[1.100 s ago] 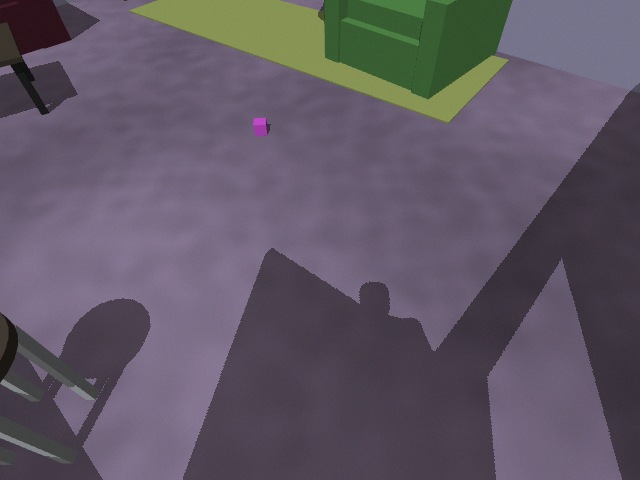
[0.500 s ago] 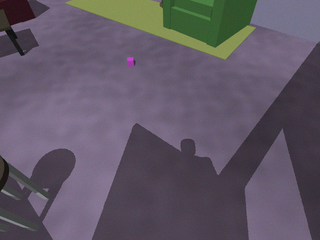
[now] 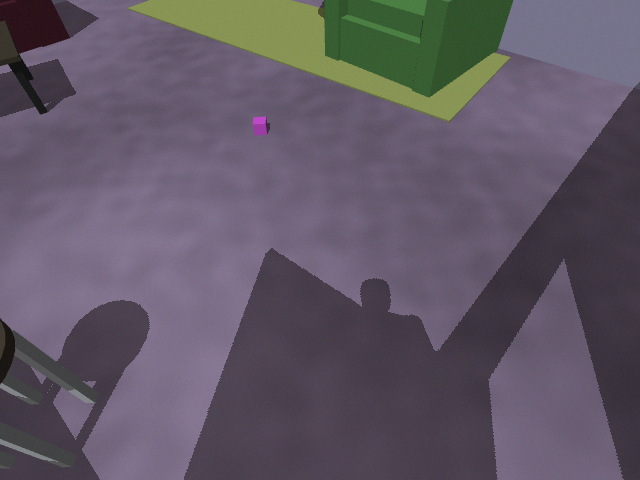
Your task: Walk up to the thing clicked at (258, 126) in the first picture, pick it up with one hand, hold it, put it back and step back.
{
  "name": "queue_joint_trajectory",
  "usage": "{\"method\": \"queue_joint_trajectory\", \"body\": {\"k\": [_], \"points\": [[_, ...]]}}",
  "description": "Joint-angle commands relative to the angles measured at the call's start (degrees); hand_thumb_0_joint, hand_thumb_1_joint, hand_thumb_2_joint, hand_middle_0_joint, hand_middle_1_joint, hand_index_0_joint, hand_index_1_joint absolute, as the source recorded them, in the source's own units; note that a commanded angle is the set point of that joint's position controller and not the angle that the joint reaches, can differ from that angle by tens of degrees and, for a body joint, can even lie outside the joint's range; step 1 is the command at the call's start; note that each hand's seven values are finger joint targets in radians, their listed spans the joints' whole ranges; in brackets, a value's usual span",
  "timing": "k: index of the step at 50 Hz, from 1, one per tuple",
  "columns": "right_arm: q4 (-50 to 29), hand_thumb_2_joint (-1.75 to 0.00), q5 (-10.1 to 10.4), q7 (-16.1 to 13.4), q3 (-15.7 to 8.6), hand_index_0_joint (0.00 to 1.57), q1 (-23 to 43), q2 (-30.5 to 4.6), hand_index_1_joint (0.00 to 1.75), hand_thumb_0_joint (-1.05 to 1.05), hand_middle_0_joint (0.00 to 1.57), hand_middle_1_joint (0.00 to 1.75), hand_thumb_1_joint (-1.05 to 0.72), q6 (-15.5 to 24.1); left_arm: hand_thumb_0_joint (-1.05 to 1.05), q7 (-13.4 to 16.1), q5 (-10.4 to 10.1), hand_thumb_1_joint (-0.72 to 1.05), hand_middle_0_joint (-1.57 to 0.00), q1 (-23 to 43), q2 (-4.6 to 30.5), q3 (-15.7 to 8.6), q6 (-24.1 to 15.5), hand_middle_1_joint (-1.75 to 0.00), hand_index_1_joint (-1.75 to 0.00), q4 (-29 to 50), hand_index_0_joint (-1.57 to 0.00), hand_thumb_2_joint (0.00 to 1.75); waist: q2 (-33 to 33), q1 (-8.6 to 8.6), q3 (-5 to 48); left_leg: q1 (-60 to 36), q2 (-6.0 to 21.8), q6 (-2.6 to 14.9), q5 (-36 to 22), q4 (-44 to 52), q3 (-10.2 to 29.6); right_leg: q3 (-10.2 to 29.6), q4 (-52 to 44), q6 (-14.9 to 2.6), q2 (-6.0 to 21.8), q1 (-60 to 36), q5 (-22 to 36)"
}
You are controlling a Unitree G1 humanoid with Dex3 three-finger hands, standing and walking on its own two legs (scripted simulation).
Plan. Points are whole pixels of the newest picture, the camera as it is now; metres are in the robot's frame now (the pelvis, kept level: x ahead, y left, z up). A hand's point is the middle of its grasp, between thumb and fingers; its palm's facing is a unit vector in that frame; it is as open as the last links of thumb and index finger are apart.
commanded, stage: stand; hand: left
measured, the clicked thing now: (260, 126) +1.92 +0.41 -0.75
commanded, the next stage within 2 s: walk up in 0.02 s
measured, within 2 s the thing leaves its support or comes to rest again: neither
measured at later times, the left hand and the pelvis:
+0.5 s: hand out of the picture +0.13 +0.39 -0.18, palm faces +0.04 -0.93 -0.37, open 7.4 cm; pelvis +0.13 +0.09 -0.03, yaw +4 degrees
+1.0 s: hand (170, 244) +0.57 +0.35 -0.15, palm faces -0.02 -0.94 -0.35, open 7.4 cm; pelvis +0.42 +0.09 -0.03, yaw +4 degrees
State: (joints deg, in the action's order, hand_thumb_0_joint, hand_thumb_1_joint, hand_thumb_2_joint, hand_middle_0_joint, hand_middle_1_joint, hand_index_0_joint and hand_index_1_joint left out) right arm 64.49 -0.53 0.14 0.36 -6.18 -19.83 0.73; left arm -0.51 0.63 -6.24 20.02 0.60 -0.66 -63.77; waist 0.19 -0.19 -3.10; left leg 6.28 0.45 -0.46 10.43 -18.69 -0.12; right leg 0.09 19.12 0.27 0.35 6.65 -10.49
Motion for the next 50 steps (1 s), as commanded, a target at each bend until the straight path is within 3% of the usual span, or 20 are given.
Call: {"method": "queue_joint_trajectory", "body": {"k": [1, 3, 5, 7, 8, 17, 20, 21, 22, 23, 24, 26, 28, 34, 42, 45, 46, 47, 48, 50], "points": [[-6.3, -0.9, -0.6, 1.2, -6.9, 0.2, -2.0, -18.7, 0.3, 0.0, 0.2, 0.3, -0.9, 2.4, 0.0, -1.2, 0.8, 0.9, -0.2, -1.4, 19.6, -7.0, -2.5, -0.3, -0.3, 5.9, -0.2, 0.9, 0.0, 0.27, 12.0, 0.2, 5.6, 6.43, 25.0, -2.7, 7.1, 3.7, 3.5, -3.88, 4.7, -2.7, -21.9], [-7.5, -0.9, -1.4, 2.5, -7.2, 0.2, 1.9, -18.2, 0.3, 0.0, 0.2, 0.3, -0.9, 2.3, 0.0, -2.1, 1.5, 0.9, -0.2, -0.5, 17.8, -7.3, -2.7, -0.3, -0.3, 6.5, -0.2, 0.9, 2.5, 1.67, 2.2, 13.5, 6.2, 6.9, 33.1, -2.6, 9.4, 6.6, 5.5, -5.13, 6.2, 3.9, -30.9], [-10.5, -0.9, -1.4, 3.1, -6.9, 0.2, 5.8, -15.7, 0.3, 0.0, 0.2, 0.3, -0.9, 2.7, 0.0, -2.6, 1.4, 0.9, -0.2, -3.8, 17.8, -7.8, -3.3, -0.3, -0.3, 7.1, -0.2, 0.9, -0.3, 4.1, -1.8, 22.6, 5.2, 5.54, 24.6, -8.6, 7.6, 12.9, 0.9, -7.67, 10.4, 1.0, -32.0], [-13.1, -0.9, -1.5, 3.2, -6.4, 0.2, 10.3, -12.3, 0.3, 0.0, 0.2, 0.3, -0.9, 3.2, 0.0, -2.1, 1.9, 0.9, -0.2, -10.9, 21.8, -9.2, -4.1, -0.3, -0.3, 5.8, -0.2, 0.9, -11.2, 9.18, -1.7, 39.2, 1.4, 2.25, 16.6, -26.6, 0.1, 26.5, -12.2, -13.98, 22.2, -15.8, -29.5], [-13.3, -0.9, -1.3, 3.0, -6.6, 0.2, 9.9, -13.2, 0.3, 0.0, 0.2, 0.3, -0.9, 3.3, 0.0, -1.8, 1.8, 0.9, -0.2, -10.0, 22.8, -9.4, -4.4, -0.3, -0.3, 6.9, -0.2, 0.9, -8.2, 8.78, -1.7, 40.9, 2.9, 1.85, 17.1, -29.3, 4.4, 28.5, -13.1, -15.45, 24.9, -16.9, -26.2], [-11.3, -0.9, -0.7, 5.7, -8.6, 0.2, -1.6, -15.2, 0.3, 0.0, 0.2, 0.3, -0.9, 3.0, 0.0, -2.9, 1.0, 0.9, -0.2, 0.9, 21.8, -8.4, -4.4, -0.3, -0.3, 12.4, -0.2, 0.9, -8.6, -0.12, -2.3, 9.4, 3.8, 0.67, 1.0, -15.9, -3.0, 1.9, -8.2, -9.14, 12.8, 8.1, -20.3], [-7.4, -0.9, -1.2, 4.4, -10.6, 0.2, -15.3, -17.7, 0.3, 0.0, 0.2, 0.3, -0.9, 3.3, 0.0, -3.5, 1.1, 0.9, -0.2, 0.1, 18.2, -7.0, -3.8, -0.3, -0.3, 12.6, -0.2, 0.9, 3.2, -7.71, 4.3, -17.2, 0.6, 2.37, 2.9, -12.5, -5.5, -5.6, 15.9, -7.23, 7.7, 23.2, -11.7], [-6.0, -0.9, -1.9, 3.4, -12.1, 0.2, -23.2, -22.2, 0.3, 0.0, 0.2, 0.3, -0.9, 3.7, 0.0, -3.5, 1.0, 0.9, -0.2, -3.6, 13.8, -5.6, -3.6, -0.3, -0.3, 12.9, -0.2, 0.9, 17.8, -10.66, 8.2, -25.1, 6.2, 4.98, 19.4, -5.4, 5.3, -8.5, 36.4, -5.49, 2.0, 31.3, -16.7], [-8.2, -0.9, -2.0, 2.5, -12.1, 0.2, -23.5, -26.9, 0.3, 0.0, 0.2, 0.3, -0.9, 4.3, 0.0, -3.2, 0.5, 0.9, -0.2, -4.3, 11.7, -4.7, -3.7, -0.3, -0.3, 14.5, -0.2, 0.9, 22.2, -10.03, 8.8, -21.7, 20.6, 8.31, 38.6, 7.7, 36.5, 0.4, 49.2, -3.51, -3.9, 39.8, -24.0], [-11.1, -0.9, 0.3, 2.8, -12.2, 0.2, -15.2, -28.7, 0.3, 0.0, 0.2, 0.3, -0.9, 4.3, 0.0, -2.6, 0.7, 0.9, -0.2, -4.0, 17.9, -5.7, -3.5, -0.3, -0.3, 14.0, -0.2, 0.9, 15.2, -6.8, 6.0, -13.5, 25.3, 13.44, 42.4, 13.6, 45.0, 6.1, 51.8, -4.54, 0.2, 35.9, -20.7], [-12.2, -0.9, 0.4, 2.5, -11.8, 0.2, -11.4, -27.1, 0.3, 0.0, 0.2, 0.3, -0.9, 4.2, 0.0, -2.3, 0.5, 0.9, -0.2, -2.9, 19.3, -5.6, -3.9, -0.3, -0.3, 13.6, -0.2, 0.9, 10.5, -4.86, 2.3, -8.3, 26.0, 15.01, 38.7, 13.4, 42.8, 7.2, 52.2, -4.27, 2.8, 35.8, -17.2], [-13.8, -0.9, 0.1, 2.1, -9.3, 0.2, -6.6, -21.8, 0.3, 0.0, 0.2, 0.3, -0.9, 5.1, 0.0, -2.7, -1.0, 0.9, -0.2, -5.4, 19.7, -6.2, -3.8, -0.3, -0.3, 10.6, -0.2, 0.9, 4.2, -1.03, -0.6, -1.5, 17.7, 10.13, 23.4, 7.8, 21.4, 8.6, 46.3, -2.93, 6.0, 31.2, -8.5], [-13.9, -0.9, 0.6, 2.2, -8.2, 0.2, -6.2, -18.7, 0.3, 0.0, 0.2, 0.3, -0.9, 5.8, 0.0, -3.7, -1.3, 0.9, -0.2, -8.9, 18.5, -6.3, -3.0, -0.3, -0.3, 9.1, -0.2, 0.9, 5.9, 0.72, -2.6, 4.7, 13.4, 6.02, 17.3, 10.1, 11.3, 5.8, 40.5, -1.58, 6.3, 26.1, -3.2], [-15.1, -0.9, 0.7, 2.4, -8.3, 0.2, -8.9, -19.3, 0.3, 0.0, 0.2, 0.3, -0.9, 6.9, 0.0, -5.5, 0.2, 0.9, -0.2, -1.2, 16.5, -6.5, -2.5, -0.3, -0.3, 13.9, -0.2, 0.9, 5.3, -0.85, -5.6, 1.1, 14.9, 11.42, 10.9, 13.4, 5.8, 1.9, 27.8, 1.14, 7.9, 29.9, 3.4], [-14.9, -0.9, 0.1, 1.4, -8.5, 0.2, -14.8, -19.6, 0.3, 0.0, 0.2, 0.3, -0.9, 5.8, 0.0, -5.7, -0.2, 0.9, -0.2, 9.3, 12.6, -5.6, -3.0, -0.3, -0.3, 17.7, -0.2, 0.9, 3.3, -3.49, -0.1, -7.9, 12.2, 8.24, -19.0, 3.5, -0.4, -5.1, 11.5, -3.25, 3.5, 20.0, 7.8], [-16.1, -0.9, -0.5, 0.7, -8.2, 0.2, -15.5, -19.0, 0.3, 0.0, 0.2, 0.3, -0.9, 5.2, 0.0, -4.5, -0.3, 0.9, -0.2, -1.6, 14.4, -7.1, -3.0, -0.3, -0.3, 14.7, -0.2, 0.9, -0.6, 2.25, 7.3, -5.3, 10.6, 7.18, -28.6, -15.6, -2.6, -7.3, 9.1, -5.11, -0.1, 2.0, 4.2], [-16.5, -0.9, -0.5, 0.7, -7.1, 0.2, -17.5, -16.7, 0.3, 0.0, 0.2, 0.3, -0.9, 5.2, 0.0, -3.8, 0.0, 0.9, -0.2, -10.1, 17.3, -8.6, -3.2, -0.3, -0.3, 12.7, -0.2, 0.9, -4.7, 5.65, 13.3, 3.3, 7.9, 5.51, -21.3, -29.4, -3.6, -2.9, 10.4, -6.46, 1.8, -12.4, 0.4], [-17.6, -0.9, 0.2, 0.9, -5.5, 0.2, -20.1, -12.6, 0.3, 0.0, 0.2, 0.3, -0.9, 5.3, 0.0, -3.0, 0.4, 0.9, -0.2, -17.6, 21.6, -10.2, -3.5, -0.3, -0.3, 11.9, -0.2, 0.9, -15.1, 7.83, 19.3, 16.2, 2.5, 3.87, -1.1, -43.7, -4.8, 14.8, 7.9, -9.03, 14.2, -25.4, -12.0], [-17.5, -0.9, 1.1, 0.6, -6.1, 0.2, -20.6, -15.3, 0.3, 0.0, 0.2, 0.3, -0.9, 5.2, 0.0, -2.6, -0.3, 0.9, -0.2, -18.3, 24.5, -10.7, -3.7, -0.3, -0.3, 12.2, -0.2, 0.9, -18.5, 7.85, 19.2, 30.2, -3.1, 2.48, 18.2, -51.9, -2.5, 37.5, 1.5, -16.13, 24.1, -33.9, -6.8], [-16.0, -0.9, 1.0, 0.0, -6.6, 0.2, -13.3, -19.0, 0.3, 0.0, 0.2, 0.3, -0.9, 5.6, 0.0, -1.7, -1.4, 0.9, -0.2, -13.3, 21.8, -10.2, -3.6, -0.3, -0.3, 14.3, -0.2, 0.9, -7.9, 7.6, 13.2, 31.2, 2.5, 2.41, 15.4, -57.7, 3.9, 30.2, 0.4, -17.77, 23.3, -21.9, 7.4]]}}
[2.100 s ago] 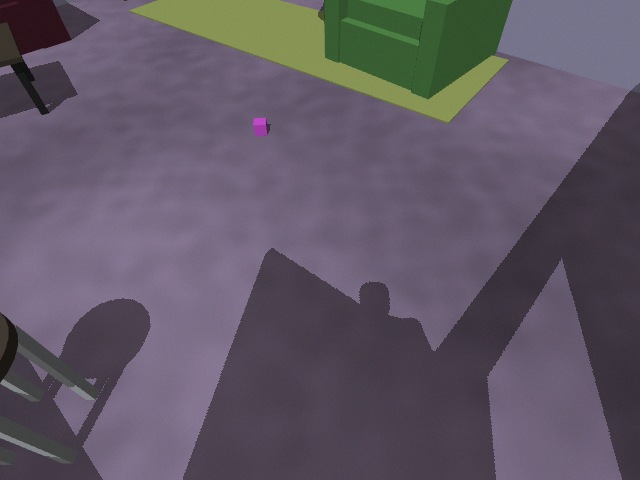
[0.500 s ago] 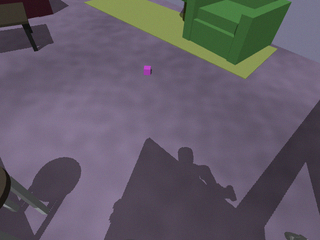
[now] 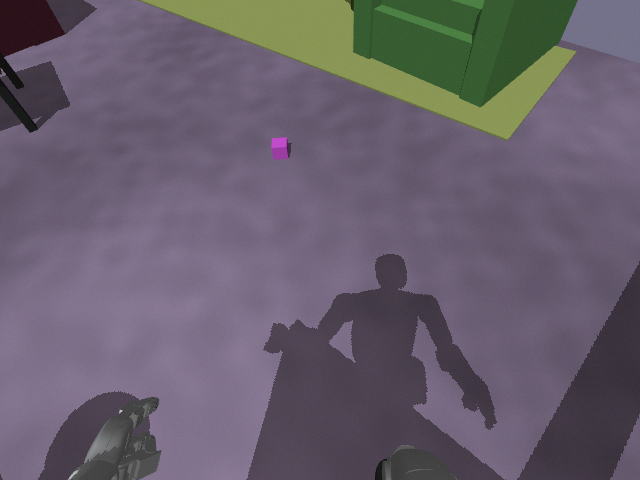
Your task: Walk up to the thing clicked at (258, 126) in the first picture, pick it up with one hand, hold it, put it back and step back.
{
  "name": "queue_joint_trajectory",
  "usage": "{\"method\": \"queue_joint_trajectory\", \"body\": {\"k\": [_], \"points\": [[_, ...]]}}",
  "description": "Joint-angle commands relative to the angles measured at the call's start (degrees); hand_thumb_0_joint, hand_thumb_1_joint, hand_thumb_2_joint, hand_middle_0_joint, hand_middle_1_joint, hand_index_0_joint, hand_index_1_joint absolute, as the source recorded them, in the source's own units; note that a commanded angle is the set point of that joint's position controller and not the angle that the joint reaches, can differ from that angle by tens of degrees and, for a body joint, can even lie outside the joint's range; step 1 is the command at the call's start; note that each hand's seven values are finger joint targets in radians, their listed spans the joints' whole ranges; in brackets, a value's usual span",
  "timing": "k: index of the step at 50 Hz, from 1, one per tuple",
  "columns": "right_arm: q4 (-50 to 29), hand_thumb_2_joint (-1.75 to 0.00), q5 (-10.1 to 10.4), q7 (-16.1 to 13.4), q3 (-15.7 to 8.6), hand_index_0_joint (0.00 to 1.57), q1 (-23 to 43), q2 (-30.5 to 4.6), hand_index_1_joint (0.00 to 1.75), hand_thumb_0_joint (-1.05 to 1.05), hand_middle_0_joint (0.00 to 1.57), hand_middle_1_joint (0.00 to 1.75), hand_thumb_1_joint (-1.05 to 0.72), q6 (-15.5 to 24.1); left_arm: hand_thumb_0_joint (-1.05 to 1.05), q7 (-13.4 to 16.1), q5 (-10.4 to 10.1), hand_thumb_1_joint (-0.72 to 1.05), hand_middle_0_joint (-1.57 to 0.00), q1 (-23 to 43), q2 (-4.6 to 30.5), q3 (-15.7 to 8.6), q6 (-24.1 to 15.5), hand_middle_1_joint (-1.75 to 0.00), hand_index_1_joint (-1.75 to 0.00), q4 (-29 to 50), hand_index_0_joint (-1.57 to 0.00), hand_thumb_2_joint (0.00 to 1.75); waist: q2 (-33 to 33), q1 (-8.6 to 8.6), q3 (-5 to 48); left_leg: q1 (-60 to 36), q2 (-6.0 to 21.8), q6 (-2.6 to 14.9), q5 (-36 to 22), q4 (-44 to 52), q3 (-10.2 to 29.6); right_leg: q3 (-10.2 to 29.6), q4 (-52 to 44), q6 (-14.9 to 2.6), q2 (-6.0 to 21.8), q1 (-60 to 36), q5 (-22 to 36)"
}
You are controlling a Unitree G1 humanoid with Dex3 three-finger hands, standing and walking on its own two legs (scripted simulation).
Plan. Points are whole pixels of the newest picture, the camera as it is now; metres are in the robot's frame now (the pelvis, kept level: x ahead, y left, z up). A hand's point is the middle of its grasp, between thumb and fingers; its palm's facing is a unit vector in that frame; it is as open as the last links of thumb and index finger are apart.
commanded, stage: walk up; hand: left
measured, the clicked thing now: (280, 148) +1.52 +0.21 -0.72
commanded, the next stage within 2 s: none
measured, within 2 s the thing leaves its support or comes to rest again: neither
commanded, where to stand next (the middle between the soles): +1.14 -0.03 m, yaw +1 degrees
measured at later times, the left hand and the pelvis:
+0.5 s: hand (143, 361) +0.32 +0.32 -0.15, palm faces -0.07 -0.95 -0.31, open 7.4 cm; pelvis +0.27 +0.05 +0.01, yaw -1 degrees
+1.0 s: hand (215, 196) +0.64 +0.23 -0.10, palm faces -0.05 -0.92 -0.38, open 7.4 cm; pelvis +0.51 -0.03 +0.01, yaw -1 degrees
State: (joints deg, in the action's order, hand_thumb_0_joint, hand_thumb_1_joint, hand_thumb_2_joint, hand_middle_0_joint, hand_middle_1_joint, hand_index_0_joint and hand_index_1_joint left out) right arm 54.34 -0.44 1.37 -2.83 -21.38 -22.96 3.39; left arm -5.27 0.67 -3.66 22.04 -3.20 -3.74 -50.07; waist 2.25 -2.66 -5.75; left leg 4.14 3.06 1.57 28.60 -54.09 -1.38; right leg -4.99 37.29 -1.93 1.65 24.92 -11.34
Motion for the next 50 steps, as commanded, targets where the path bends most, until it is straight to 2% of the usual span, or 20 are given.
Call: {"method": "queue_joint_trajectory", "body": {"k": [1, 5, 9, 14, 17, 18, 19, 20, 21, 23, 25, 31, 37, 41, 43, 44, 45, 46, 48, 50], "points": [[-5.5, -0.9, 1.4, -0.8, -3.3, 0.2, 2.3, -13.9, 0.3, 0.0, 0.2, 0.3, -0.9, 2.9, 0.0, 3.5, -1.9, 0.9, -0.2, -13.1, 18.0, -5.5, -0.8, -0.3, -0.3, 1.3, -0.2, 0.9, -7.0, 7.84, 11.4, 29.4, 0.7, 1.02, -6.8, -20.1, 7.7, 25.1, -17.9, -12.3, 18.4, -31.8, 15.1], [-5.7, -0.9, 0.3, 0.8, -3.1, 0.2, 0.4, -11.1, 0.3, 0.0, 0.2, 0.3, -0.9, 1.3, 0.0, 3.2, -1.2, 0.9, -0.2, -8.4, 14.5, -4.1, -2.0, -0.3, -0.3, 2.7, -0.2, 0.9, -9.1, 3.08, 3.3, 24.0, 1.6, 0.83, -13.3, -10.0, 3.9, 10.3, -20.3, -9.41, 10.9, -14.9, 16.2], [-8.3, -0.9, -0.2, 2.7, -3.5, 0.2, 6.0, -10.4, 0.3, 0.0, 0.2, 0.3, -0.9, 1.0, 0.0, 2.4, -0.3, 0.9, -0.2, -5.7, 16.2, -4.2, -3.0, -0.3, -0.3, 5.5, -0.2, 0.9, -8.9, 2.62, 0.2, 24.2, 4.2, -2.13, -16.3, 8.0, 0.6, 6.9, -25.6, -11.34, 11.5, -9.4, 1.7], [-8.0, -0.9, -0.6, 3.3, -4.5, 0.2, 9.0, -10.4, 0.3, 0.0, 0.2, 0.3, -0.9, 2.0, 0.0, 1.7, -0.1, 0.9, -0.2, -7.7, 17.3, -4.3, -2.7, -0.3, -0.3, 4.7, -0.2, 0.9, -9.5, 3.32, 2.9, 12.1, 3.2, -1.54, -26.9, 19.5, -2.0, 5.9, -21.1, -8.81, 11.1, -7.5, -5.0], [-4.1, -0.9, -1.4, 2.1, -6.6, 0.2, -3.5, -15.1, 0.3, 0.0, 0.2, 0.3, -0.9, 2.7, 0.0, 2.1, 0.1, 0.9, -0.2, -9.8, 14.6, -3.0, -2.1, -0.3, -0.3, 5.5, -0.2, 0.9, 3.0, -3.07, 10.3, -7.8, 0.4, 1.39, -17.2, 21.5, -2.0, 2.9, 1.2, -6.23, 6.9, -1.7, 4.1], [-3.2, -0.9, -2.5, 1.3, -7.8, 0.2, -9.6, -18.7, 0.3, 0.0, 0.2, 0.3, -0.9, 3.1, 0.0, 2.4, -0.3, 0.9, -0.2, -13.9, 10.8, -1.9, -1.8, -0.3, -0.3, 5.1, -0.2, 0.9, 14.3, -5.83, 13.2, -14.2, 6.8, 4.07, -4.0, 27.8, 7.6, -0.2, 18.8, -3.89, 2.1, 5.3, -0.4], [-4.9, -0.9, -2.3, 0.6, -8.0, 0.2, -9.2, -21.4, 0.3, 0.0, 0.2, 0.3, -0.9, 3.4, 0.0, 2.5, -0.8, 0.9, -0.2, -15.9, 8.0, -1.0, -1.5, -0.3, -0.3, 5.2, -0.2, 0.9, 19.6, -4.27, 12.5, -16.3, 18.5, 6.06, 2.9, 34.9, 32.1, 4.8, 30.6, -1.61, -5.1, 15.3, -19.9], [-6.6, -0.9, -0.3, 0.5, -8.0, 0.2, -5.1, -22.2, 0.3, 0.0, 0.2, 0.3, -0.9, 3.3, 0.0, 3.5, -1.2, 0.9, -0.2, -17.5, 14.7, -2.4, -0.8, -0.3, -0.3, 4.3, -0.2, 0.9, 11.7, -2.74, 13.2, -14.7, 23.0, 10.32, 5.2, 40.9, 42.3, 9.9, 34.1, -2.28, -3.6, 16.1, -18.4], [-7.1, -0.9, 0.2, 0.4, -8.0, 0.2, -1.6, -21.2, 0.3, 0.0, 0.2, 0.3, -0.9, 3.2, 0.0, 3.9, -0.8, 0.9, -0.2, -15.7, 15.9, -2.1, -0.9, -0.3, -0.3, 3.4, -0.2, 0.9, 9.1, -1.82, 10.2, -10.7, 23.5, 11.72, 2.4, 41.4, 40.6, 11.4, 36.0, -2.41, -0.8, 17.2, -15.3], [-8.4, -0.9, 0.8, -0.1, -5.5, 0.2, 3.4, -16.5, 0.3, 0.0, 0.2, 0.3, -0.9, 3.4, 0.0, 3.4, -1.2, 0.9, -0.2, -14.7, 15.8, -2.5, -1.0, -0.3, -0.3, 1.8, -0.2, 0.9, 2.6, 0.95, 4.8, 0.4, 16.3, 6.31, -11.8, 39.9, 20.2, 13.9, 31.1, -0.89, 2.0, 10.7, -7.7], [-8.3, -0.9, 1.1, 0.1, -4.6, 0.2, 4.3, -14.6, 0.3, 0.0, 0.2, 0.3, -0.9, 3.9, 0.0, 2.5, -1.6, 0.9, -0.2, -17.5, 14.5, -2.5, -0.2, -0.3, -0.3, 0.4, -0.2, 0.9, 5.2, 3.05, 3.2, 5.9, 12.3, 2.83, -18.8, 40.7, 10.4, 11.7, 25.2, 0.26, 3.0, 5.6, -4.7], [-9.1, -0.9, 0.6, 0.2, -5.0, 0.2, 3.3, -15.4, 0.3, 0.0, 0.2, 0.3, -0.9, 4.5, 0.0, 0.7, 0.0, 0.9, -0.2, -12.2, 13.5, -2.7, 0.9, -0.3, -0.3, 2.5, -0.2, 0.9, 4.0, 2.12, 0.8, 3.3, 13.2, 9.27, -13.6, 44.8, 6.2, 7.8, 16.0, 2.81, 5.2, 10.8, 0.4], [-8.2, -0.9, 0.5, 0.2, -4.7, 0.2, 1.3, -15.5, 0.3, 0.0, 0.2, 0.3, -0.9, 3.7, 0.0, -0.3, 0.1, 0.9, -0.2, -2.8, 10.8, -2.1, 0.3, -0.3, -0.3, 5.2, -0.2, 0.9, 3.8, -0.09, 0.6, 0.5, 10.6, 8.22, -28.3, 40.0, 0.2, 3.3, -2.0, 1.24, 4.6, 5.1, 7.2], [-9.0, -0.9, 0.2, -0.5, -5.2, 0.2, 2.0, -16.4, 0.3, 0.0, 0.2, 0.3, -0.9, 2.9, 0.0, 0.3, -0.1, 0.9, -0.2, -6.4, 11.4, -3.0, -0.1, -0.3, -0.3, 2.9, -0.2, 0.9, 3.4, 2.33, 4.6, 2.2, 13.0, 7.72, -29.4, 32.5, 1.7, 2.2, -4.1, -0.34, 2.9, -7.2, 5.0], [-9.1, -0.9, 0.0, -0.6, -3.7, 0.2, -0.5, -12.6, 0.3, 0.0, 0.2, 0.3, -0.9, 2.6, 0.0, 1.3, 0.0, 0.9, -0.2, -15.7, 14.9, -4.7, -1.1, -0.3, -0.3, -0.2, -0.2, 0.9, -6.8, 6.6, 11.5, 7.6, 7.2, 4.82, -30.7, 11.8, -2.5, 3.1, -7.4, -1.86, 1.1, -23.9, 1.0], [-9.4, -0.9, 0.3, -0.4, -2.4, 0.2, -3.7, -9.2, 0.3, 0.0, 0.2, 0.3, -0.9, 2.6, 0.0, 2.1, 0.4, 0.9, -0.2, -21.5, 18.7, -6.1, -1.5, -0.3, -0.3, -0.6, -0.2, 0.9, -17.1, 8.6, 15.9, 15.4, 2.1, 2.83, -19.9, -2.4, -5.1, 14.5, -11.7, -3.51, 9.2, -31.9, -9.8], [-9.9, -0.9, 0.6, -0.2, -1.7, 0.2, -4.5, -8.6, 0.3, 0.0, 0.2, 0.3, -0.9, 2.3, 0.0, 2.5, 0.3, 0.9, -0.2, -21.7, 22.4, -6.6, -1.7, -0.3, -0.3, 0.8, -0.2, 0.9, -21.6, 8.04, 14.3, 29.8, -4.6, 0.66, 0.5, -12.0, -3.2, 37.6, -19.1, -9.4, 21.1, -37.9, -11.7], [-8.6, -0.9, 0.4, -1.0, -2.9, 0.2, -2.0, -14.0, 0.3, 0.0, 0.2, 0.3, -0.9, 1.9, 0.0, 2.8, -0.9, 0.9, -0.2, -20.5, 22.7, -6.6, -1.4, -0.3, -0.3, 0.7, -0.2, 0.9, -17.2, 9.06, 12.0, 33.1, -2.3, 0.34, 1.6, -16.2, 0.9, 43.3, -21.3, -12.84, 23.7, -36.3, -7.2], [-7.0, -0.9, 0.9, -0.9, -3.2, 0.2, 1.7, -13.9, 0.3, 0.0, 0.2, 0.3, -0.9, 1.9, 0.0, 3.5, -1.7, 0.9, -0.2, -16.5, 18.9, -5.3, -1.3, -0.3, -0.3, 1.9, -0.2, 0.9, -9.6, 7.11, 5.4, 29.8, 0.5, 0.67, -4.3, -16.7, 6.7, 30.0, -20.7, -10.94, 19.6, -24.5, 7.5], [-5.9, -0.9, 1.5, -0.2, -2.8, 0.2, -0.9, -11.6, 0.3, 0.0, 0.2, 0.3, -0.9, 1.3, 0.0, 3.8, -1.6, 0.9, -0.2, -12.2, 16.0, -4.3, -1.7, -0.3, -0.3, 2.8, -0.2, 0.9, -11.3, 3.42, 3.9, 26.1, 1.5, 0.72, -9.0, -11.1, 5.8, 16.6, -19.0, -7.35, 13.4, -19.2, 16.7]]}}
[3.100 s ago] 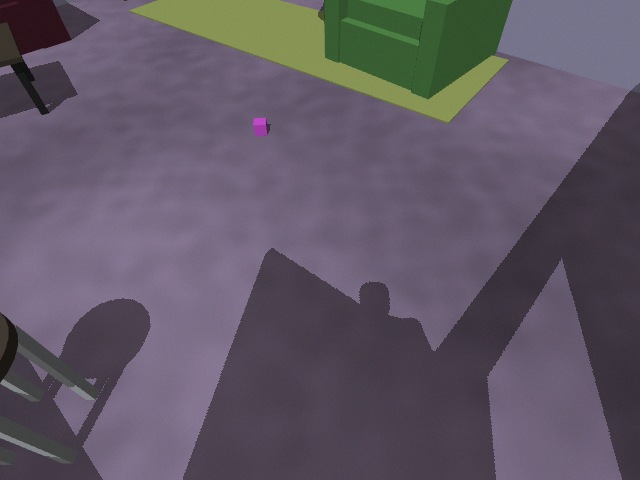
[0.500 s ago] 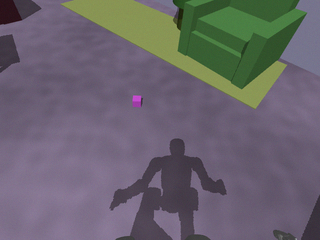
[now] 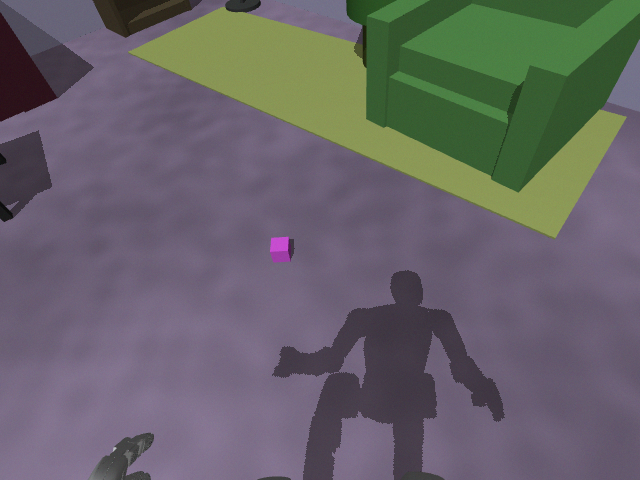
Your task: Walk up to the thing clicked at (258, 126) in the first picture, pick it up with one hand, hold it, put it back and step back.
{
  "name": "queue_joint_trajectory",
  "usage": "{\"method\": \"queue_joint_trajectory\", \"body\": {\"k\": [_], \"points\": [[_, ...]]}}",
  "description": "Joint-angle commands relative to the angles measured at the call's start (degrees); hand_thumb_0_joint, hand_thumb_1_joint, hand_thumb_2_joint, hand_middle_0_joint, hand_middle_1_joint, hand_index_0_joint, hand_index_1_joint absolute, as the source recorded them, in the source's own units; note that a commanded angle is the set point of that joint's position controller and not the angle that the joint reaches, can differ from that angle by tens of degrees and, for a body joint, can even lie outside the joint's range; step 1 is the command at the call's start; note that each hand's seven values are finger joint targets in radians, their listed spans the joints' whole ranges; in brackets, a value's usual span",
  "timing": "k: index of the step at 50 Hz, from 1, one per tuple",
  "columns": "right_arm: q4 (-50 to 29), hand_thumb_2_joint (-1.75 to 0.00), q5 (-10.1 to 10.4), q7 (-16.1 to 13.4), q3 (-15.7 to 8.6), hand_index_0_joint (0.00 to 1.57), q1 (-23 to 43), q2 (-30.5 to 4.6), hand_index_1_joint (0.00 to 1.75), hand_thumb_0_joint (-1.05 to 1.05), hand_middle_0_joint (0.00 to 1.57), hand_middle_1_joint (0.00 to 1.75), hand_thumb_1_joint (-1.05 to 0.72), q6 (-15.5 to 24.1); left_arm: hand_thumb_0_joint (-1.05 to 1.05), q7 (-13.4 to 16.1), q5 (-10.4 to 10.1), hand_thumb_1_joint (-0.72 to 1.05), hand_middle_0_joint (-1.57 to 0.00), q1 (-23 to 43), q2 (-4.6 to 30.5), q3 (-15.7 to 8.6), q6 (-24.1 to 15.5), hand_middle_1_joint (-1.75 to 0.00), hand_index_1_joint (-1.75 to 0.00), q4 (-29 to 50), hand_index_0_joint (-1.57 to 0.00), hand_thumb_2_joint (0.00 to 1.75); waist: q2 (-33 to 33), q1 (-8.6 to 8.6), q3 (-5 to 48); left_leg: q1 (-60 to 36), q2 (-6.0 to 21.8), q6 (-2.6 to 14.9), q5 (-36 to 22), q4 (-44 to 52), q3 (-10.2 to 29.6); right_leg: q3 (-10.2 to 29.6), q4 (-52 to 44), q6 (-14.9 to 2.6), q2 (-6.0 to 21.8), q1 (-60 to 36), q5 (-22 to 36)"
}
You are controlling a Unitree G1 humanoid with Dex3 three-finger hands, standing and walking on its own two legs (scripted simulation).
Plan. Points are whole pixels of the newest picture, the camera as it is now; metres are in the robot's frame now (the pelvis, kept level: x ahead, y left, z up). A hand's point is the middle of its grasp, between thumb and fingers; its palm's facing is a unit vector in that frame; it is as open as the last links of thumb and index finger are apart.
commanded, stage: walk up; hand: left
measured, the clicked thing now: (280, 249) +1.01 +0.26 -0.73
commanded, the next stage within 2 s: none
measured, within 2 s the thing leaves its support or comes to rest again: neither
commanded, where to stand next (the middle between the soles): +0.63 +0.01 m, yaw +3 degrees
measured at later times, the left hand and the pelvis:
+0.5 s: hand (157, 432) +0.21 +0.30 -0.16, palm faces -0.04 -0.95 -0.32, open 7.4 cm; pelvis +0.19 +0.03 +0.00, yaw +1 degrees
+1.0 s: hand (205, 299) +0.41 +0.25 -0.11, palm faces +0.00 -0.91 -0.42, open 7.4 cm; pelvis +0.35 -0.03 +0.01, yaw +1 degrees
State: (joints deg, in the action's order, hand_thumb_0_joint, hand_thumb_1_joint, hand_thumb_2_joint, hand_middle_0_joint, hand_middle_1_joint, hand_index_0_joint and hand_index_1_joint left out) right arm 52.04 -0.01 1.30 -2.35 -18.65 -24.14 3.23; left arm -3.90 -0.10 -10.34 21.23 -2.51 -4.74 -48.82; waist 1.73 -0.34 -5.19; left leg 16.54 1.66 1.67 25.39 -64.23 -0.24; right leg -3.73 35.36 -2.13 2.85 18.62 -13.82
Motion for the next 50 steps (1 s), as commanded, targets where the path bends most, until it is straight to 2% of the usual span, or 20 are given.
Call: {"method": "queue_joint_trajectory", "body": {"k": [1, 9, 12, 16, 18, 19, 20, 21, 22, 24, 26, 31, 38, 41, 42, 43, 44, 45, 48, 50], "points": [[-3.5, -0.9, 0.8, 0.2, -3.2, 0.2, -4.0, -10.2, 0.3, 0.0, 0.2, 0.3, -0.9, 1.2, 0.0, 2.4, -0.8, 0.9, -0.2, -5.1, 15.9, -4.8, -0.9, -0.3, -0.3, 1.8, -0.2, 0.9, -11.0, 0.49, 3.6, 12.1, 2.5, 0.45, -7.5, 1.0, 3.7, 12.1, -17.1, -7.28, 10.5, -11.2, 22.3], [-6.7, -0.9, -1.0, 2.1, -3.7, 0.2, 5.4, -9.0, 0.3, 0.0, 0.2, 0.3, -0.9, 0.3, 0.0, 2.2, 0.8, 0.9, -0.2, -6.3, 16.4, -5.2, -1.7, -0.3, -0.3, 4.8, -0.2, 0.9, -8.2, 2.5, 0.7, 15.6, 4.5, -2.28, -15.4, 20.6, 1.7, 7.6, -21.6, -9.33, 11.7, -10.7, 7.8], [-7.3, -0.9, -1.1, 2.5, -3.8, 0.2, 8.4, -8.4, 0.3, 0.0, 0.2, 0.3, -0.9, 1.1, 0.0, 2.0, 0.8, 0.9, -0.2, -7.6, 16.2, -4.9, -1.4, -0.3, -0.3, 4.7, -0.2, 0.9, -7.7, 3.59, 0.0, 10.5, 4.2, -1.53, -19.3, 28.3, -0.2, 5.9, -18.8, -8.4, 10.9, -9.3, 9.8], [-6.2, -0.9, -1.1, 2.4, -4.6, 0.2, 5.2, -9.2, 0.3, 0.0, 0.2, 0.3, -0.9, 1.9, 0.0, 2.0, 0.6, 0.9, -0.2, -6.8, 17.6, -4.9, -0.8, -0.3, -0.3, 5.1, -0.2, 0.9, -5.0, 0.86, 2.7, -1.4, 2.1, 0.65, -18.5, 34.0, -3.0, 6.2, -12.7, -8.13, 11.7, -6.2, 7.3], [-3.4, -0.9, -1.9, 1.5, -5.9, 0.2, -4.0, -12.7, 0.3, 0.0, 0.2, 0.3, -0.9, 2.5, 0.0, 2.1, 0.5, 0.9, -0.2, -9.3, 14.4, -3.3, -0.6, -0.3, -0.3, 5.5, -0.2, 0.9, 4.3, -3.42, 8.2, -16.6, 0.3, 3.49, -11.3, 36.2, -2.1, 0.7, 6.1, -5.37, 5.5, -0.8, 14.8], [-3.4, -0.9, -3.0, 0.9, -7.2, 0.2, -9.3, -16.9, 0.3, 0.0, 0.2, 0.3, -0.9, 2.8, 0.0, 2.3, -0.2, 0.9, -0.2, -11.9, 10.8, -2.2, -0.4, -0.3, -0.3, 6.0, -0.2, 0.9, 14.9, -5.44, 12.4, -25.8, 11.1, 7.68, -5.1, 40.1, 14.5, -1.9, 22.5, -2.4, 0.6, 9.7, 5.7], [-5.3, -0.9, -2.1, 0.4, -7.5, 0.2, -8.6, -19.2, 0.3, 0.0, 0.2, 0.3, -0.9, 2.9, 0.0, 2.6, -0.8, 0.9, -0.2, -14.2, 11.3, -2.6, 0.2, -0.3, -0.3, 5.2, -0.2, 0.9, 14.5, -4.35, 13.2, -30.3, 22.4, 13.05, -0.8, 47.5, 37.6, 0.0, 29.9, -0.59, -6.4, 21.0, -16.8], [-5.3, -0.9, -0.3, 0.5, -7.9, 0.2, -6.7, -18.9, 0.3, 0.0, 0.2, 0.3, -0.9, 2.6, 0.0, 3.3, 0.3, 0.9, -0.2, -11.7, 16.1, -3.4, 0.8, -0.3, -0.3, 4.0, -0.2, 0.9, 9.2, -4.35, 10.6, -25.2, 24.6, 15.95, 3.3, 48.2, 39.7, 6.3, 33.4, -1.43, -1.0, 20.5, -18.0], [-5.8, -0.9, 0.3, 0.2, -7.4, 0.2, -4.9, -17.1, 0.3, 0.0, 0.2, 0.3, -0.9, 2.2, 0.0, 3.1, 0.7, 0.9, -0.2, -8.7, 17.4, -3.4, 0.6, -0.3, -0.3, 4.0, -0.2, 0.9, 4.9, -4.29, 7.1, -19.0, 22.7, 15.45, -1.7, 49.2, 34.0, 7.8, 35.1, -1.02, -0.2, 19.4, -15.6], [-6.9, -0.9, 0.3, -0.2, -5.3, 0.2, -0.8, -14.0, 0.3, 0.0, 0.2, 0.3, -0.9, 2.5, 0.0, 2.4, 0.1, 0.9, -0.2, -10.3, 15.5, -3.1, 0.9, -0.3, -0.3, 2.5, -0.2, 0.9, 2.2, -1.4, 3.0, -10.1, 16.1, 9.45, -11.0, 49.3, 17.7, 10.2, 29.4, -0.53, 1.5, 14.1, -9.0], [-7.0, -0.9, 0.6, -0.1, -5.0, 0.2, 1.0, -13.2, 0.3, 0.0, 0.2, 0.3, -0.9, 3.0, 0.0, 1.5, 0.1, 0.9, -0.2, -13.3, 14.7, -3.2, 1.5, -0.3, -0.3, 1.0, -0.2, 0.9, 4.4, 0.04, 2.3, -4.7, 12.3, 7.66, -9.9, 50.6, 9.9, 7.0, 25.6, 0.41, 1.7, 10.2, -4.8], [-8.2, -0.9, -0.3, 0.5, -5.4, 0.2, 2.0, -14.5, 0.3, 0.0, 0.2, 0.3, -0.9, 3.1, 0.0, 0.4, 0.8, 0.9, -0.2, -9.9, 13.5, -3.5, 1.8, -0.3, -0.3, 1.5, -0.2, 0.9, 7.5, -0.28, -0.7, -2.8, 13.2, 11.51, -1.1, 54.0, 7.7, 4.2, 14.3, 3.09, 4.1, 11.4, -1.0], [-8.1, -0.9, -0.2, 0.9, -5.4, 0.2, 2.0, -15.2, 0.3, 0.0, 0.2, 0.3, -0.9, 2.5, 0.0, -0.1, 0.8, 0.9, -0.2, -4.6, 12.9, -4.0, 0.4, -0.3, -0.3, 1.5, -0.2, 0.9, 5.5, -0.66, -0.1, -1.2, 12.7, 9.99, -3.1, 49.1, 6.1, 2.2, -0.5, 1.73, 2.4, 2.7, 3.8], [-8.7, -0.9, -0.3, 0.8, -4.6, 0.2, 3.0, -13.2, 0.3, 0.0, 0.2, 0.3, -0.9, 1.8, 0.0, 0.9, 1.3, 0.9, -0.2, -11.7, 13.8, -4.6, -0.6, -0.3, -0.3, -1.0, -0.2, 0.9, 0.2, 3.61, 5.1, 0.2, 10.2, 7.48, -11.6, 35.1, 2.5, 0.0, -6.2, 0.87, -0.3, -10.6, 3.8], [-8.4, -0.9, -0.3, 0.8, -3.4, 0.2, -0.3, -9.8, 0.3, 0.0, 0.2, 0.3, -0.9, 1.7, 0.0, 1.6, 1.4, 0.9, -0.2, -15.0, 16.1, -5.5, -1.2, -0.3, -0.3, -2.2, -0.2, 0.9, -7.9, 4.73, 8.2, 4.4, 6.5, 5.83, -12.1, 23.8, -1.0, 2.9, -9.0, 0.0, 0.3, -18.7, -1.0], [-9.2, -0.9, -0.1, 0.8, -1.8, 0.2, -3.1, -5.7, 0.3, 0.0, 0.2, 0.3, -0.9, 1.8, 0.0, 2.3, 1.8, 0.9, -0.2, -18.0, 20.7, -6.8, -1.8, -0.3, -0.3, -1.7, -0.2, 0.9, -21.1, 5.3, 10.0, 12.7, 0.7, 2.9, -2.2, 8.2, -4.9, 21.9, -15.9, -3.48, 12.6, -23.5, -11.4], [-8.1, -0.9, 0.0, 0.6, -2.1, 0.2, -3.9, -7.6, 0.3, 0.0, 0.2, 0.3, -0.9, 1.0, 0.0, 2.6, 1.2, 0.9, -0.2, -15.3, 22.3, -6.6, -1.9, -0.3, -0.3, -0.1, -0.2, 0.9, -17.3, 4.32, 6.2, 22.0, -3.8, 0.48, 3.9, 2.6, -1.7, 37.7, -22.5, -8.18, 20.9, -23.0, -15.1], [-7.6, -0.9, -0.7, 0.0, -3.3, 0.2, -1.0, -12.6, 0.3, 0.0, 0.2, 0.3, -0.9, 0.6, 0.0, 2.5, 0.3, 0.9, -0.2, -13.9, 23.0, -6.4, -1.5, -0.3, -0.3, 0.1, -0.2, 0.9, -14.0, 4.97, 4.2, 21.9, -0.2, 0.64, 4.7, 0.0, 1.5, 40.7, -21.9, -12.62, 23.3, -19.4, -13.0], [-5.0, -0.9, 0.7, 0.4, -3.6, 0.2, -1.1, -12.2, 0.3, 0.0, 0.2, 0.3, -0.9, 0.6, 0.0, 3.0, -0.4, 0.9, -0.2, -9.5, 17.8, -5.0, -1.4, -0.3, -0.3, 1.4, -0.2, 0.9, -9.6, 2.14, 1.5, 19.0, 2.6, 0.61, -2.2, 2.1, 5.8, 20.8, -19.8, -8.76, 14.9, -14.7, 4.2], [-4.3, -0.9, 0.5, 0.9, -3.3, 0.2, -3.0, -10.5, 0.3, 0.0, 0.2, 0.3, -0.9, 0.1, 0.0, 3.1, -0.4, 0.9, -0.2, -9.4, 16.7, -4.4, -1.6, -0.3, -0.3, 1.5, -0.2, 0.9, -11.8, 1.26, 3.4, 15.2, 1.3, 0.23, -6.4, 5.6, 3.9, 13.4, -17.4, -7.06, 11.5, -14.0, 16.9]]}}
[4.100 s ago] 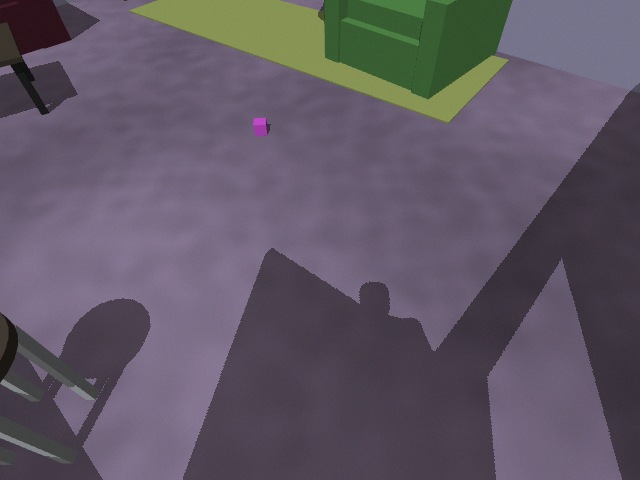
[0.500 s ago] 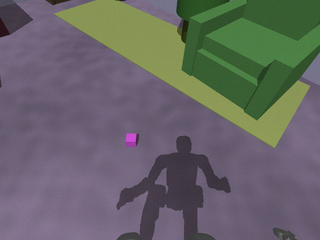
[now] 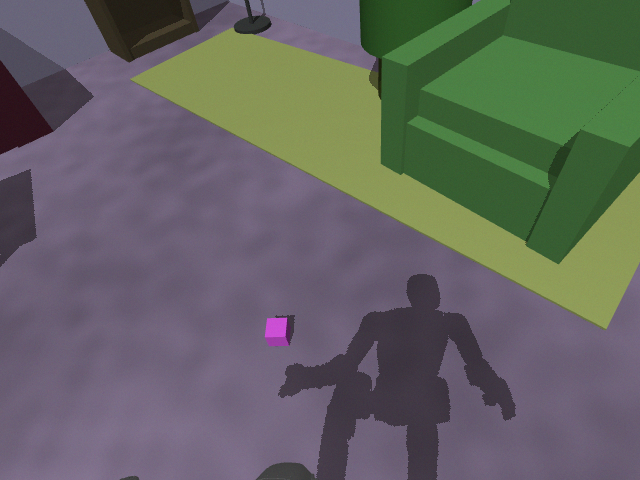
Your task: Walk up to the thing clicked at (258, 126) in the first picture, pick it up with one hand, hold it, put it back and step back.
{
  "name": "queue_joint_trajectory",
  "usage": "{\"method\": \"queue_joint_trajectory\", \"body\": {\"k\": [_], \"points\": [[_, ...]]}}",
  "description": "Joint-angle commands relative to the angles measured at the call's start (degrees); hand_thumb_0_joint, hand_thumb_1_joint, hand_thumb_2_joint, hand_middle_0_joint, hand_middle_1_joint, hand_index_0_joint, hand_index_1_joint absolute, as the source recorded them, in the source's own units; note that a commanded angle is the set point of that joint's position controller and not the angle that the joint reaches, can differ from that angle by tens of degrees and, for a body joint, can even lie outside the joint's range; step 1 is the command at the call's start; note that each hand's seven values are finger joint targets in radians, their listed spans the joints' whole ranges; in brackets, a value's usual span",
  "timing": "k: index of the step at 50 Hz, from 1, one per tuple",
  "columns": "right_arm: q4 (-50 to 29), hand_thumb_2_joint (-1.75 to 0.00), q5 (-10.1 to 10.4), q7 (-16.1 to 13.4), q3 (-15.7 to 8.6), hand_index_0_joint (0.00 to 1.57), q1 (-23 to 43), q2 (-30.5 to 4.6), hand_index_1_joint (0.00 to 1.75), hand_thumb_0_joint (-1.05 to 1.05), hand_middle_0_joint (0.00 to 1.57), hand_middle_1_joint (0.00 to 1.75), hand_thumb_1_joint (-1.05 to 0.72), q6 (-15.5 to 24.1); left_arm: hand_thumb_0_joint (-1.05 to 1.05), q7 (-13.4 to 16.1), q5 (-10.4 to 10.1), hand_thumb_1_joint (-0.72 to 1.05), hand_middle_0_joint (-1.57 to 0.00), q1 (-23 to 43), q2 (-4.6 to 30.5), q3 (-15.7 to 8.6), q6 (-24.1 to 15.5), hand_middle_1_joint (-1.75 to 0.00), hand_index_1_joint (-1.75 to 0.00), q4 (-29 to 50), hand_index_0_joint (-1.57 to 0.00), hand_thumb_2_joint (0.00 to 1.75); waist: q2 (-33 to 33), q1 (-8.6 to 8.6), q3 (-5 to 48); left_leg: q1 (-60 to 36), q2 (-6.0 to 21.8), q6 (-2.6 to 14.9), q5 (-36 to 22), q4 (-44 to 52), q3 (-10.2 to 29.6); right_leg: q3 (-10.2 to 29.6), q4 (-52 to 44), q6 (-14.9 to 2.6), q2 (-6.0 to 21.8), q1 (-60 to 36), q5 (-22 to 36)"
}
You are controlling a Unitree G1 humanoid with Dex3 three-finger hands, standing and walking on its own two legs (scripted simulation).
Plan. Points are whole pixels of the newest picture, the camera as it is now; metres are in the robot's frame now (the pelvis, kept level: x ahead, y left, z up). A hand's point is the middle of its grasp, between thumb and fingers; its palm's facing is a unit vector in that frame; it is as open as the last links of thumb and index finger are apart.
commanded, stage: walk up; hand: left
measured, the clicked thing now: (278, 332) +0.66 +0.28 -0.73
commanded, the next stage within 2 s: none
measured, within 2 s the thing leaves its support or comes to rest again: neither
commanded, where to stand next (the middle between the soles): +0.28 +0.03 m, yaw +2 degrees
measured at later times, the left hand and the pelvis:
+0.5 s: hand (144, 459) +0.17 +0.32 -0.16, palm faces -0.03 -0.95 -0.32, open 7.4 cm; pelvis +0.13 +0.05 +0.00, yaw +2 degrees
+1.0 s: hand (169, 396) +0.26 +0.30 -0.15, palm faces -0.02 -0.93 -0.37, open 7.4 cm; pelvis +0.18 +0.04 -0.01, yaw +2 degrees
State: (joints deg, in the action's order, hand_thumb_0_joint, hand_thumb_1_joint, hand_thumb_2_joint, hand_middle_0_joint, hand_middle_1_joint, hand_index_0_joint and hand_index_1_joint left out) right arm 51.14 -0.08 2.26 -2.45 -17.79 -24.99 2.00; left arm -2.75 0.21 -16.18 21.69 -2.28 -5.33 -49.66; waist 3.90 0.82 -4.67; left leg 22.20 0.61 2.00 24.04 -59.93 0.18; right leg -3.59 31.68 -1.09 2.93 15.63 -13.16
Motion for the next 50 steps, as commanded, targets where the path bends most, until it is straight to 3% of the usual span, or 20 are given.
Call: {"method": "queue_joint_trajectory", "body": {"k": [1, 6, 10, 13, 15, 16, 17, 18, 19, 22, 25, 30, 34, 36, 37, 38, 39, 40, 48, 50], "points": [[-3.5, -0.9, 0.2, 0.1, -3.2, 0.2, -3.6, -9.3, 0.3, 0.0, 0.2, 0.3, -0.9, 1.1, 0.0, 1.9, -0.7, 0.9, -0.2, -4.1, 16.1, -4.6, -1.2, -0.3, -0.3, 2.7, -0.2, 0.9, -14.2, 0.31, 3.4, 9.0, 2.1, -0.35, -6.1, 2.3, 3.0, 11.5, -13.4, -8.79, 11.0, -10.9, 19.2], [-5.5, -0.9, -0.8, 1.2, -3.8, 0.2, 2.4, -8.5, 0.3, 0.0, 0.2, 0.3, -0.9, 0.8, 0.0, 1.7, 0.1, 0.9, -0.2, -2.9, 16.8, -5.1, -1.0, -0.3, -0.3, 5.4, -0.2, 0.9, -12.5, 1.19, 0.7, 8.1, 4.1, -2.03, -9.8, 14.6, 0.9, 8.9, -16.1, -11.68, 13.0, -7.0, 7.3], [-6.2, -0.9, -1.0, 1.8, -4.1, 0.2, 6.0, -8.0, 0.3, 0.0, 0.2, 0.3, -0.9, 1.4, 0.0, 1.5, 0.3, 0.9, -0.2, -3.8, 17.3, -4.9, -0.7, -0.3, -0.3, 5.8, -0.2, 0.9, -11.2, 2.21, 0.0, 2.3, 3.9, -1.78, -13.6, 22.9, -1.5, 7.2, -14.4, -10.7, 12.1, -3.9, 0.9], [-5.0, -0.9, -1.1, 1.7, -4.6, 0.2, 2.5, -8.4, 0.3, 0.0, 0.2, 0.3, -0.9, 2.0, 0.0, 1.5, 0.2, 0.9, -0.2, -1.2, 18.2, -4.8, -0.2, -0.3, -0.3, 6.2, -0.2, 0.9, -9.5, -1.02, 1.7, -7.7, 3.1, -0.69, -14.2, 27.3, -3.3, 6.9, -10.1, -9.73, 12.7, 1.2, -3.4], [-2.2, -0.9, -1.3, 0.9, -5.8, 0.2, -5.9, -11.2, 0.3, 0.0, 0.2, 0.3, -0.9, 2.7, 0.0, 1.5, 0.6, 0.9, -0.2, -2.5, 14.6, -3.3, 0.0, -0.3, -0.3, 6.5, -0.2, 0.9, -0.4, -5.31, 6.5, -22.0, 0.6, 1.0, -8.5, 29.4, -2.8, 2.9, 6.4, -6.97, 8.1, 6.8, 2.9], [-2.1, -0.9, -2.0, 0.1, -7.0, 0.2, -10.0, -14.9, 0.3, 0.0, 0.2, 0.3, -0.9, 3.1, 0.0, 1.4, 0.1, 0.9, -0.2, -5.9, 10.7, -2.0, 0.1, -0.3, -0.3, 6.6, -0.2, 0.9, 11.6, -6.86, 9.3, -28.5, 8.9, 4.41, 2.8, 37.4, 10.9, -1.3, 23.7, -4.02, 2.9, 14.1, 0.7], [-4.0, -0.9, -1.6, -0.3, -7.2, 0.2, -8.7, -18.1, 0.3, 0.0, 0.2, 0.3, -0.9, 3.3, 0.0, 1.6, -0.5, 0.9, -0.2, -7.3, 9.1, -1.8, 0.6, -0.3, -0.3, 6.4, -0.2, 0.9, 14.8, -5.19, 6.9, -29.6, 21.1, 9.51, 7.3, 45.4, 35.0, -0.4, 31.8, -1.49, -5.4, 26.1, -16.1], [-4.5, -0.9, 0.2, -0.2, -7.4, 0.2, -7.0, -18.4, 0.3, 0.0, 0.2, 0.3, -0.9, 3.0, 0.0, 2.6, 0.3, 0.9, -0.2, -5.8, 15.4, -3.4, 1.3, -0.3, -0.3, 4.9, -0.2, 0.9, 8.2, -5.22, 5.0, -23.8, 24.6, 13.72, 7.9, 45.8, 38.3, 5.4, 35.6, -2.06, -1.0, 23.8, -19.1], [-4.9, -0.9, 0.3, -0.4, -7.1, 0.2, -5.3, -16.9, 0.3, 0.0, 0.2, 0.3, -0.9, 2.7, 0.0, 2.7, 0.3, 0.9, -0.2, -3.8, 16.7, -3.2, 1.3, -0.3, -0.3, 4.7, -0.2, 0.9, 4.8, -4.38, 1.8, -18.0, 23.8, 14.43, 3.2, 45.7, 34.4, 6.6, 36.5, -2.14, 0.3, 22.8, -17.9], [-6.3, -0.9, 0.2, -0.8, -4.9, 0.2, 0.2, -12.4, 0.3, 0.0, 0.2, 0.3, -0.9, 3.3, 0.0, 1.6, -0.4, 0.9, -0.2, -7.0, 15.0, -3.2, 1.7, -0.3, -0.3, 2.0, -0.2, 0.9, 3.6, -1.19, -0.2, -10.5, 13.9, 7.48, -7.1, 45.5, 12.9, 7.7, 29.3, -1.5, 2.5, 15.8, -8.0], [-6.7, -0.9, -0.2, -0.8, -4.8, 0.2, 1.1, -12.8, 0.3, 0.0, 0.2, 0.3, -0.9, 3.3, 0.0, 1.0, -0.2, 0.9, -0.2, -8.2, 13.5, -3.2, 2.3, -0.3, -0.3, 1.0, -0.2, 0.9, 6.4, -0.9, 0.4, -8.5, 12.3, 8.73, -4.7, 46.7, 9.1, 4.8, 24.2, 0.56, 2.0, 12.7, -3.7], [-6.8, -0.9, -0.8, -1.4, -3.9, 0.2, 2.5, -11.6, 0.3, 0.0, 0.2, 0.3, -0.9, 2.1, 0.0, 1.9, 0.2, 0.9, -0.2, -3.3, 11.1, -2.6, 2.4, -0.3, -0.3, 0.8, -0.2, 0.9, 4.8, -1.01, -0.7, -3.5, 13.5, 10.77, -23.0, 41.6, 4.5, 2.4, 12.1, 1.76, 1.7, 6.3, -0.9], [-6.0, -0.9, 0.1, -1.8, -3.4, 0.2, 3.6, -11.4, 0.3, 0.0, 0.2, 0.3, -0.9, 0.8, 0.0, 3.1, 0.2, 0.9, -0.2, -3.6, 9.9, -2.4, 1.8, -0.3, -0.3, -0.7, -0.2, 0.9, 2.4, -0.07, 5.1, -6.5, 12.5, 8.92, -35.3, 30.3, 3.1, 0.9, 2.2, 0.62, -1.5, -1.6, 4.3], [-5.9, -0.9, 1.1, -1.9, -1.9, 0.2, 4.6, -7.7, 0.3, 0.0, 0.2, 0.3, -0.9, 0.0, 0.0, 3.8, 0.6, 0.9, -0.2, -5.2, 11.7, -2.7, 1.0, -0.3, -0.3, -2.1, -0.2, 0.9, -4.0, 1.74, 7.6, -5.5, 8.5, 4.36, -23.2, 22.7, 1.0, 3.6, -6.5, -0.86, -0.1, -7.8, 11.5], [-5.8, -0.9, 1.3, -1.9, -1.1, 0.2, 2.7, -5.2, 0.3, 0.0, 0.2, 0.3, -0.9, -0.1, 0.0, 3.9, 1.1, 0.9, -0.2, -3.3, 15.5, -3.3, 0.7, -0.3, -0.3, -1.4, -0.2, 0.9, -13.2, 0.28, 9.2, -2.2, 4.4, 1.46, -11.5, 17.4, -1.8, 14.9, -8.2, -3.31, 8.3, -9.2, 16.8], [-5.5, -0.9, 0.8, -1.9, -0.5, 0.2, 0.6, -4.0, 0.3, 0.0, 0.2, 0.3, -0.9, -0.4, 0.0, 3.7, 1.0, 0.9, -0.2, -2.1, 17.0, -3.5, 0.5, -0.3, -0.3, 0.1, -0.2, 0.9, -16.1, -0.16, 8.4, 2.6, -0.2, -0.01, 5.6, 13.7, -1.8, 27.7, -12.8, -8.19, 15.8, -9.2, 6.9], [-4.1, -0.9, 0.3, -2.3, -1.9, 0.2, 0.8, -8.4, 0.3, 0.0, 0.2, 0.3, -0.9, -0.9, 0.0, 3.5, 0.7, 0.9, -0.2, 0.6, 18.9, -3.7, 0.9, -0.3, -0.3, 0.2, -0.2, 0.9, -13.9, 0.12, 6.1, 3.5, 0.2, 0.18, 11.3, 9.1, -0.4, 28.9, -13.5, -13.47, 18.4, -6.8, -1.6], [-3.0, -0.9, -0.3, -2.5, -2.3, 0.2, 1.0, -9.5, 0.3, 0.0, 0.2, 0.3, -0.9, -1.0, 0.0, 3.5, 0.7, 0.9, -0.2, 1.0, 19.2, -3.9, 1.3, -0.3, -0.3, 0.1, -0.2, 0.9, -15.3, 0.48, 4.9, 4.1, 1.6, 0.49, 12.1, 8.4, 0.6, 31.0, -13.9, -14.33, 18.9, -5.0, -5.9], [3.5, -0.9, -0.4, -2.0, -1.5, 0.2, -0.6, -7.1, 0.3, 0.0, 0.2, 0.3, -0.9, 0.4, 0.0, 2.8, 0.8, 0.9, -0.2, 8.0, 14.7, -2.3, 3.2, -0.3, -0.3, 0.6, -0.2, 0.9, -14.3, -1.43, 7.6, -10.0, -1.1, -1.2, -6.3, 30.7, -3.1, 12.2, -8.2, -7.27, 7.9, 0.7, -6.7], [4.7, -0.9, -1.4, -2.8, -2.2, 0.2, -1.1, -8.8, 0.3, 0.0, 0.2, 0.3, -0.9, 1.2, 0.0, 2.4, 0.1, 0.9, -0.2, 9.0, 11.5, -1.1, 3.9, -0.3, -0.3, 0.6, -0.2, 0.9, -9.5, -2.58, 7.1, -15.6, 1.7, -0.33, -9.0, 37.2, 1.5, 9.8, -3.1, -3.98, 6.2, 6.8, -8.9]]}}
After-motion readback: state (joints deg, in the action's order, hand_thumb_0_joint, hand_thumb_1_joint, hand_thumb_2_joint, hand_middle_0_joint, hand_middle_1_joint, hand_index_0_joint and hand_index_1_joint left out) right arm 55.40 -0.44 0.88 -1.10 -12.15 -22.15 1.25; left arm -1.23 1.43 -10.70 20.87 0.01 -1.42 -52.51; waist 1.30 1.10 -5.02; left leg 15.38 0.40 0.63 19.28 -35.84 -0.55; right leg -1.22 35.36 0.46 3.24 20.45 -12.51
